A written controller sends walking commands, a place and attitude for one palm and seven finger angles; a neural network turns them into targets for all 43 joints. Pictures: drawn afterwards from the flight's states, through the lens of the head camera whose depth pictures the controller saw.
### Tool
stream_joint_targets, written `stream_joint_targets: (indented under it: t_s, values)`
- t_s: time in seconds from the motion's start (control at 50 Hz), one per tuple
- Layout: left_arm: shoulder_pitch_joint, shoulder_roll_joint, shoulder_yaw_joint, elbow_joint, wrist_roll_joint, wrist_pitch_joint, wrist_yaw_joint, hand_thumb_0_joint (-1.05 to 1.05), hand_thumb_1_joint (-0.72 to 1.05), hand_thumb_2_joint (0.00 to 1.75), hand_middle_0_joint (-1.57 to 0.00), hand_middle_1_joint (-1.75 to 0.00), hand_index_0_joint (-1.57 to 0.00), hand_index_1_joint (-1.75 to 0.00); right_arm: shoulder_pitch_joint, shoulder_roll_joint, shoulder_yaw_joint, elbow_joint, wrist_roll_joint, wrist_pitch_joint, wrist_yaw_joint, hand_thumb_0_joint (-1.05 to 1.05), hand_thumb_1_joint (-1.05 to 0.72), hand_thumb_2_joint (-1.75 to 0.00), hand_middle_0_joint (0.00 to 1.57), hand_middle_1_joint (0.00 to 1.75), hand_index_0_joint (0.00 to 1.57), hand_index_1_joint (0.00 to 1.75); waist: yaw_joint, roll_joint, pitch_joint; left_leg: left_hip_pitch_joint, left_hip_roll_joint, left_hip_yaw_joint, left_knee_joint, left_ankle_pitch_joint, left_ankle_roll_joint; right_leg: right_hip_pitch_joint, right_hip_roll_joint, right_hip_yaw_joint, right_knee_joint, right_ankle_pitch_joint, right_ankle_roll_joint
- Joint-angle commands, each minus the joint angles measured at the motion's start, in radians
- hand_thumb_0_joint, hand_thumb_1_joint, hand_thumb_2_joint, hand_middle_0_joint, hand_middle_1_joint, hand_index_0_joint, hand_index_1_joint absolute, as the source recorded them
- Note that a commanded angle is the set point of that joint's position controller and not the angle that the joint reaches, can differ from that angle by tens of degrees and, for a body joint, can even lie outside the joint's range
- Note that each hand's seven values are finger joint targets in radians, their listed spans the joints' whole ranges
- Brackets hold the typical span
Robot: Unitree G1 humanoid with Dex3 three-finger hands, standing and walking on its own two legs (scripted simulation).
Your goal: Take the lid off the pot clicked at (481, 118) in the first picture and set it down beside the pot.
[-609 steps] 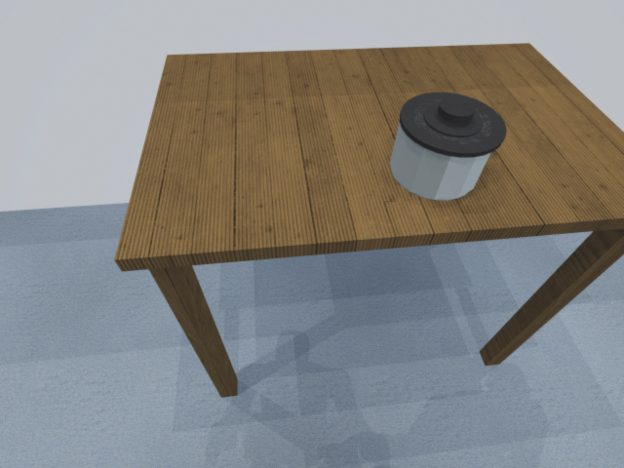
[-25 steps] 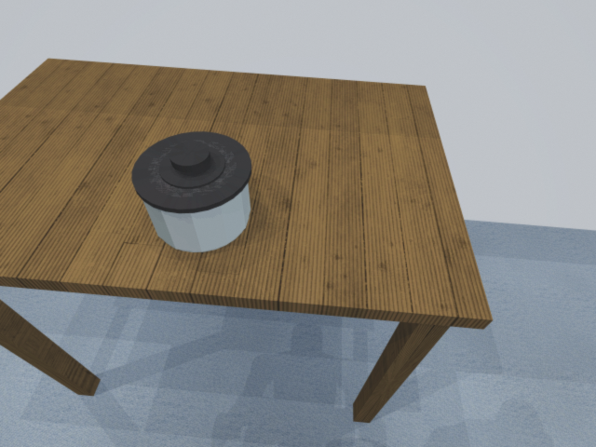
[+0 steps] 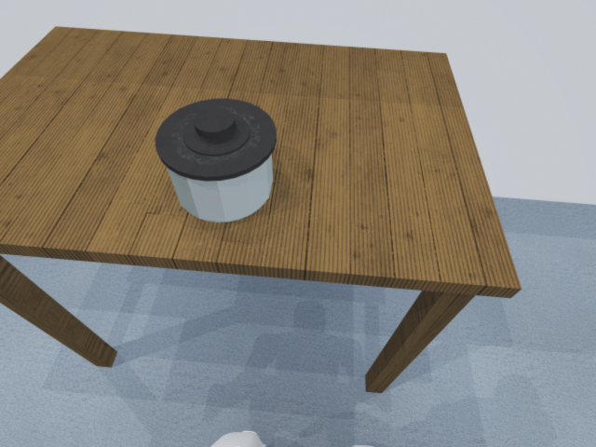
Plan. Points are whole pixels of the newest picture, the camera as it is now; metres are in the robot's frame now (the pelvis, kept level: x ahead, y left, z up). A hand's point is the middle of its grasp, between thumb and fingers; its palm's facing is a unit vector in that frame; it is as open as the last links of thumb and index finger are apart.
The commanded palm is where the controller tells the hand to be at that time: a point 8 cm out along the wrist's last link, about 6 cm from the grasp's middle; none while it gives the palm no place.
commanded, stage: shuffle to correct the standing spot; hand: left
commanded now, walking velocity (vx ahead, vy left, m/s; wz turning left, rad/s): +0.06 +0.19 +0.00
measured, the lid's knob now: (214, 122) +0.48 +0.16 +0.16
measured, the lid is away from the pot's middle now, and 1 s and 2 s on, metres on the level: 0.00 0.00 0.00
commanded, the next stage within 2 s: come to a stop and stand still in 0.16 s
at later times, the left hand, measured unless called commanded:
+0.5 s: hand out of the picture -0.03 +0.27 -0.18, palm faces +0.08 -0.97 -0.23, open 7.4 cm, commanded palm none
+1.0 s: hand out of the picture +0.07 +0.27 -0.15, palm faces +0.04 -0.97 -0.24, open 7.4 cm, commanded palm none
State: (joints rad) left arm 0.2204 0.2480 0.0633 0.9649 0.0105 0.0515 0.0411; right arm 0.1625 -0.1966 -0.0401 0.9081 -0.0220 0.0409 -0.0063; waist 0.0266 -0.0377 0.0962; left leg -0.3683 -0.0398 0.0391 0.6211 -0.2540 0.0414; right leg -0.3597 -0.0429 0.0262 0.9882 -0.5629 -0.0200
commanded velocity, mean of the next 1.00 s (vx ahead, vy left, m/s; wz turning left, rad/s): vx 0.01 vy -0.03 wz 0.00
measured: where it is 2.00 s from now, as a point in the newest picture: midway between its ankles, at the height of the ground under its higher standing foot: outside the picture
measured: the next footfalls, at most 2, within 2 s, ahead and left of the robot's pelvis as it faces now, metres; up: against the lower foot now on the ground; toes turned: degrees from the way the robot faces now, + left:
left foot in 0.44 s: +0.02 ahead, +0.16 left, +0.00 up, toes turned +2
right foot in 0.68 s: +0.04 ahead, -0.02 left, +0.00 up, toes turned +0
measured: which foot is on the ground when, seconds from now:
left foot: down 0.00-0.10, up 0.12-0.42, down 0.44-1.00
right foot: down 0.00-0.46, up 0.48-0.66, down 0.68-1.00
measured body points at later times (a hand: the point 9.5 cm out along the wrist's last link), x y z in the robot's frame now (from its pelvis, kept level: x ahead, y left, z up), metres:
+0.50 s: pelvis +0.00 +0.07 +0.00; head +0.03 +0.09 +0.45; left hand -0.03 +0.32 -0.16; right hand +0.08 -0.17 -0.14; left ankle +0.02 +0.22 -0.72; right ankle -0.04 -0.09 -0.71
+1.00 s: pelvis +0.01 +0.08 +0.01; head +0.02 +0.07 +0.46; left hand +0.07 +0.32 -0.13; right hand +0.05 -0.15 -0.15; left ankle +0.00 +0.19 -0.72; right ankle +0.00 -0.02 -0.72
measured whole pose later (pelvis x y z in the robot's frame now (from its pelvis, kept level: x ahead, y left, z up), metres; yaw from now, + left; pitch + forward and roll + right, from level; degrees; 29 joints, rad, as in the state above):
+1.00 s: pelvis +0.01 +0.08 +0.01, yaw +1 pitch +0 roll -1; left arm 0.25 0.17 0.00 0.97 0.01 0.00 0.04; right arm 0.28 -0.18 -0.01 0.99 -0.02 0.01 -0.02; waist -0.02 0.04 0.00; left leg -0.25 0.01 0.04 0.57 -0.32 0.02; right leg -0.23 0.02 -0.03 0.55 -0.32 -0.02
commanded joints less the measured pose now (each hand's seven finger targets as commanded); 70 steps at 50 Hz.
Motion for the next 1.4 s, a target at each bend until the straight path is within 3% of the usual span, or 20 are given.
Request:
stream_joint_targets:
  t_s: [0.0,0.06,0.08,0.1,0.18,0.28,0.36,0.4,0.42,0.44,0.48,0.58,0.64,0.7,0.72,0.74,0.82,0.9,0.98,1.38]
  values:
    - [0.124,0.046,0.005,-0.053,0.0,-0.016,0.005,0.0,0.9,0.9,-0.2,-0.3,-0.2,-0.3,-0.01,-0.152,-0.032,-0.093,-0.016,-0.005,-0.007,0.0,-0.9,-0.9,0.2,0.3,0.2,0.3,0.026,0.173,-0.141,0.019,0.22,-0.25,-0.282,0.144,0.158,0.045,-0.01,-0.06,-0.064,0.008,-0.014]
    - [0.241,0.078,0.01,-0.031,0.012,-0.03,0.007,0.0,0.9,0.9,-0.2,-0.3,-0.2,-0.3,0.012,-0.127,-0.035,-0.099,0.002,0.006,-0.001,0.0,-0.9,-0.9,0.2,0.3,0.2,0.3,0.071,-0.006,-0.123,-0.129,0.103,-0.138,-0.05,-0.062,0.057,0.278,-0.106,0.033,-0.6,0.222,-0.042]
    - [0.24,0.186,0.027,-0.051,0.025,-0.04,0.015,0.0,0.9,0.9,-0.2,-0.3,-0.2,-0.3,0.0,-0.074,-0.036,-0.13,0.007,0.007,0.003,0.0,-0.9,-0.9,0.2,0.3,0.2,0.3,0.071,-0.267,-0.041,-0.345,-0.03,-0.029,0.204,-0.215,-0.039,0.287,-0.397,0.458,-0.755,0.201,-0.152]
    - [0.185,0.239,0.027,-0.085,0.018,-0.047,0.019,0.0,0.9,0.9,-0.2,-0.3,-0.2,-0.3,-0.016,-0.124,-0.043,-0.145,-0.014,0.017,0.004,0.0,-0.9,-0.9,0.2,0.3,0.2,0.3,0.055,-0.165,-0.021,-0.322,-0.008,-0.109,0.428,-0.264,-0.066,0.139,-0.509,0.499,-0.775,0.281,-0.231]
    - [0.091,0.152,0.024,-0.094,0.018,-0.084,0.016,0.0,0.9,0.9,-0.2,-0.3,-0.2,-0.3,0.02,-0.118,-0.036,-0.099,-0.007,0.012,0.029,0.0,-0.9,-0.9,0.2,0.3,0.2,0.3,-0.006,-0.172,-0.051,-0.335,0.043,-0.093,0.547,-0.101,-0.086,0.229,-0.305,0.215,-0.664,0.503,-0.172]
    - [0.16,0.156,0.023,-0.056,0.024,-0.085,-0.004,0.0,0.9,0.9,-0.2,-0.3,-0.2,-0.3,-0.028,-0.068,-0.022,-0.074,0.012,-0.013,0.034,0.0,-0.9,-0.9,0.2,0.3,0.2,0.3,0.024,-0.184,-0.028,-0.173,0.05,0.023,0.267,-0.099,-0.091,0.2,-0.259,0.112,-0.671,0.506,-0.138]
    - [0.132,0.153,0.018,-0.047,0.024,-0.067,-0.012,0.0,0.9,0.9,-0.2,-0.3,-0.2,-0.3,0.081,-0.031,-0.013,0.001,0.02,-0.047,0.021,0.0,-0.9,-0.9,0.2,0.3,0.2,0.3,-0.019,-0.196,-0.063,0.185,-0.01,0.094,-0.102,0.038,-0.077,0.081,-0.162,0.002,-0.547,0.507,-0.055]
    - [0.178,0.082,-0.002,-0.043,0.015,-0.057,-0.013,0.0,0.9,0.9,-0.2,-0.3,-0.2,-0.3,0.171,-0.113,-0.03,0.041,0.017,-0.067,0.008,0.0,-0.9,-0.9,0.2,0.3,0.2,0.3,-0.039,0.028,-0.143,0.403,0.156,-0.075,-0.182,0.257,-0.033,-0.019,-0.065,-0.058,-0.341,0.281,0.004]
    - [0.186,0.018,-0.01,-0.05,0.005,-0.051,-0.012,0.0,0.9,0.9,-0.2,-0.3,-0.2,-0.3,0.207,-0.182,-0.039,0.044,0.007,-0.069,0.0,0.0,-0.9,-0.9,0.2,0.3,0.2,0.3,-0.05,0.222,-0.13,0.338,0.334,-0.305,-0.252,0.409,0.056,-0.068,-0.003,-0.087,-0.241,0.0,0.039]
    - [0.174,0.004,-0.017,-0.063,0.004,-0.054,-0.006,0.0,0.9,0.9,-0.2,-0.3,-0.2,-0.3,0.231,-0.182,-0.036,0.047,-0.001,-0.06,-0.001,0.0,-0.9,-0.9,0.2,0.3,0.2,0.3,-0.067,0.185,-0.075,0.19,0.363,-0.315,-0.3,0.423,0.104,-0.014,0.01,-0.052,-0.143,-0.063,0.017]
    - [0.177,0.009,-0.012,-0.003,-0.005,-0.04,-0.003,0.0,0.9,0.9,-0.2,-0.3,-0.2,-0.3,0.13,-0.124,-0.013,0.075,-0.003,-0.067,-0.031,0.0,-0.9,-0.9,0.2,0.3,0.2,0.3,-0.028,0.381,-0.108,0.162,0.336,-0.32,-0.311,0.488,0.113,0.013,-0.016,0.006,-0.082,-0.014,0.018]
    - [0.126,0.018,-0.003,0.004,-0.007,-0.034,-0.035,0.0,0.9,0.9,-0.2,-0.3,-0.2,-0.3,0.074,-0.143,-0.032,0.086,-0.006,-0.053,-0.043,0.0,-0.9,-0.9,0.2,0.3,0.2,0.3,-0.028,0.231,-0.104,0.194,0.306,-0.233,-0.261,0.451,0.096,0.022,0.006,-0.029,-0.252,0.076,0.019]
    - [0.18,0.024,-0.001,0.017,-0.002,-0.044,-0.034,0.0,0.9,0.9,-0.2,-0.3,-0.2,-0.3,0.052,-0.125,-0.03,0.089,0.006,-0.048,-0.041,0.0,-0.9,-0.9,0.2,0.3,0.2,0.3,0.008,0.116,-0.107,0.071,0.224,-0.148,-0.16,0.232,0.027,0.205,0.01,-0.008,-0.545,0.316,0.021]
    - [0.124,0.099,0.0,0.005,0.003,-0.06,-0.023,0.0,0.9,0.9,-0.2,-0.3,-0.2,-0.3,0.047,-0.03,-0.011,0.082,0.011,-0.031,-0.031,0.0,-0.9,-0.9,0.2,0.3,0.2,0.3,-0.006,-0.206,-0.066,-0.004,0.056,-0.007,0.031,-0.188,-0.058,0.143,-0.207,0.25,-0.746,0.351,-0.087]
    - [0.101,0.081,-0.003,0.002,0.005,-0.063,-0.02,0.0,0.9,0.9,-0.2,-0.3,-0.2,-0.3,0.033,-0.039,-0.014,0.091,0.008,-0.026,-0.03,0.0,-0.9,-0.9,0.2,0.3,0.2,0.3,-0.006,-0.184,-0.016,-0.016,0.065,-0.036,0.09,-0.208,-0.054,0.1,-0.205,0.266,-0.756,0.353,-0.106]
    - [0.104,0.08,-0.003,-0.006,0.035,-0.065,0.031,0.0,0.9,0.9,-0.2,-0.3,-0.2,-0.3,0.044,-0.114,-0.02,0.06,0.003,-0.04,-0.021,0.0,-0.9,-0.9,0.2,0.3,0.2,0.3,-0.04,0.056,-0.078,0.018,0.057,0.009,0.193,-0.142,-0.075,0.153,-0.21,0.303,-0.648,0.772,-0.133]
    - [0.032,0.065,-0.022,-0.059,0.005,-0.069,0.013,0.0,0.9,0.9,-0.2,-0.3,-0.2,-0.3,0.126,-0.043,0.006,0.033,0.008,-0.041,-0.006,0.0,-0.9,-0.9,0.2,0.3,0.2,0.3,-0.063,0.007,-0.071,0.146,0.085,-0.03,-0.118,-0.031,-0.038,0.053,-0.089,0.075,-0.55,0.387,-0.076]
    - [0.076,0.023,-0.035,-0.057,0.002,-0.059,0.006,0.0,0.9,0.9,-0.2,-0.3,-0.2,-0.3,0.103,-0.091,0.016,0.015,0.001,-0.056,-0.009,0.0,-0.9,-0.9,0.2,0.3,0.2,0.3,-0.018,0.202,-0.038,0.04,0.186,-0.185,-0.24,0.044,0.021,0.112,0.008,-0.009,-0.503,0.262,-0.027]
    - [0.081,0.03,-0.047,-0.043,-0.001,-0.077,0.004,0.0,0.9,0.9,-0.2,-0.3,-0.2,-0.3,0.107,-0.077,0.022,0.016,0.007,-0.058,-0.012,0.0,-0.9,-0.9,0.2,0.3,0.2,0.3,-0.032,-0.016,-0.04,0.089,0.133,-0.109,-0.186,0.055,-0.004,0.12,-0.041,0.061,-0.577,0.356,-0.038]
    - [0.121,0.051,-0.053,0.021,-0.005,-0.077,0.008,0.0,0.9,0.9,-0.2,-0.3,-0.2,-0.3,0.12,-0.076,0.032,0.101,0.015,-0.07,-0.028,0.0,-0.9,-0.9,0.2,0.3,0.2,0.3,-0.03,0.049,-0.092,0.241,0.149,-0.083,-0.194,0.287,-0.016,0.188,-0.068,0.051,-0.568,0.616,-0.03]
